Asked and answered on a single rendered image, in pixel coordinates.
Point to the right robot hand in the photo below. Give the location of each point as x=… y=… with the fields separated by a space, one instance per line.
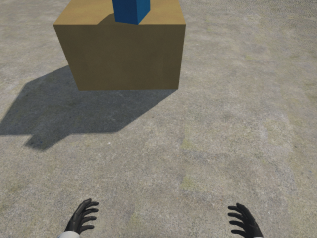
x=251 y=229

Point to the pedestal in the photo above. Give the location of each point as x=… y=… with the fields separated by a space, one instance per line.
x=106 y=55

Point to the carton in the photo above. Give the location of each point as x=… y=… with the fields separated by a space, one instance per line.
x=130 y=11

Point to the left robot hand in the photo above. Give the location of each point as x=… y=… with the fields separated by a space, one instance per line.
x=77 y=220

